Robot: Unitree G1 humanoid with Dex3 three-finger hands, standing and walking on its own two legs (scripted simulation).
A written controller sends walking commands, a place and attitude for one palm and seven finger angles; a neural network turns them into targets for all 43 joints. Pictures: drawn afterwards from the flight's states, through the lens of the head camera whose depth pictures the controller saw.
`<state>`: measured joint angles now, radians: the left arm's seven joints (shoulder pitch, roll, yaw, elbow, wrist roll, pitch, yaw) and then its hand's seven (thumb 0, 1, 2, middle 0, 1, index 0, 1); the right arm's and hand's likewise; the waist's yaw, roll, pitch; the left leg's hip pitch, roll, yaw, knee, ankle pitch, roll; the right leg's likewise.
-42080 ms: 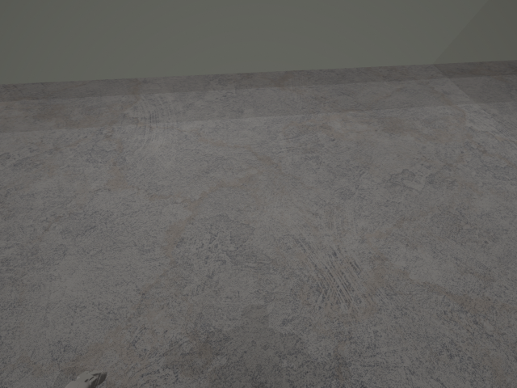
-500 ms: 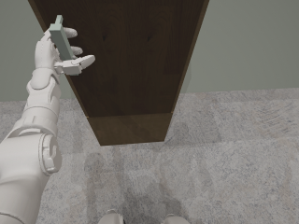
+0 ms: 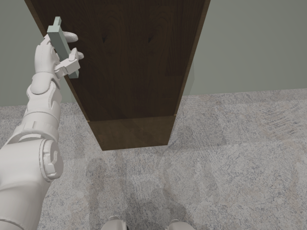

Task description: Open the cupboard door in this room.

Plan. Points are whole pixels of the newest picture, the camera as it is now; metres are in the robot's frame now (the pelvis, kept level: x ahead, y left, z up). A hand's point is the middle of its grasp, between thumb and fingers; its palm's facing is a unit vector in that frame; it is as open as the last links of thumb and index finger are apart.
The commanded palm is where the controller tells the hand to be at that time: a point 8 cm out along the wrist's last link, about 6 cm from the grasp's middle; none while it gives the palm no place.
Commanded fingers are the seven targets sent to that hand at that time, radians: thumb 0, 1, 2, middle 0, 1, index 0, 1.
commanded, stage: pull the door open along its arc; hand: left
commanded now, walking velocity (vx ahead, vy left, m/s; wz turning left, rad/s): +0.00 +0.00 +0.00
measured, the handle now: (66, 49) +0.56 +0.18 +0.13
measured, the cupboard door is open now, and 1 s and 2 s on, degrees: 0 44 39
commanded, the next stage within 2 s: open thumb and fingers to let go in 0.96 s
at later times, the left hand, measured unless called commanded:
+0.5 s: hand (85, 96) +0.41 +0.12 +0.13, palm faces +0.09 -0.99 +0.09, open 6.1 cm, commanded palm +0.35 +0.17 +0.13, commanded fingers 0.00 0.90 0.90 -0.40 -1.35 -0.40 -1.35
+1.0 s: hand (135, 141) +0.29 +0.02 +0.13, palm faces +0.28 -0.96 -0.04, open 6.2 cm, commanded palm +0.24 +0.06 +0.13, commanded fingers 0.00 0.90 0.90 -0.40 -1.35 -0.40 -1.35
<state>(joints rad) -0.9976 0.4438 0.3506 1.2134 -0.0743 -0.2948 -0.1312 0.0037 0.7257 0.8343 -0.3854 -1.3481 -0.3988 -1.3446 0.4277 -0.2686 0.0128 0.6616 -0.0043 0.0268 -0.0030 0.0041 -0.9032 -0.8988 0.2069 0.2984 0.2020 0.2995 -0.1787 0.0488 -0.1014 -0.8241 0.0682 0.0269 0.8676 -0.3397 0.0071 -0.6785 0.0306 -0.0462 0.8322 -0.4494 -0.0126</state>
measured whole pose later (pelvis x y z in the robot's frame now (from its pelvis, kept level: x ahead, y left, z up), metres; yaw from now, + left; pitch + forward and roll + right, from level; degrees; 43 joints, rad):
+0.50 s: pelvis +0.02 +0.00 +0.02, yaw -1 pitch +9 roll -1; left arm -0.33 0.10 0.16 0.46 -0.19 -0.19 0.04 0.03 0.66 0.72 -0.37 -1.35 -0.37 -1.35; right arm 0.34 -0.25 -0.02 0.58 0.03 0.02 0.03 0.01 -0.91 -0.90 0.20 0.30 0.20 0.30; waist -0.05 0.06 -0.14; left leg -0.56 0.06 0.07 0.75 -0.34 0.00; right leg -0.43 0.02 -0.01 0.73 -0.45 -0.01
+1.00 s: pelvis +0.01 -0.04 +0.02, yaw +4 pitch +0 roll +0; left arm 0.09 -0.07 -0.31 -0.04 0.02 0.07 0.54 -0.01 0.66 0.70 -0.37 -1.34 -0.36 -1.35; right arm 0.17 -0.18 0.02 0.57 -0.03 0.09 0.04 0.01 -0.90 -0.90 0.21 0.30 0.20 0.30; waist -0.03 0.07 -0.07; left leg -0.38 0.05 -0.02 0.68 -0.30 -0.04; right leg -0.24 0.03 -0.09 0.68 -0.45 -0.06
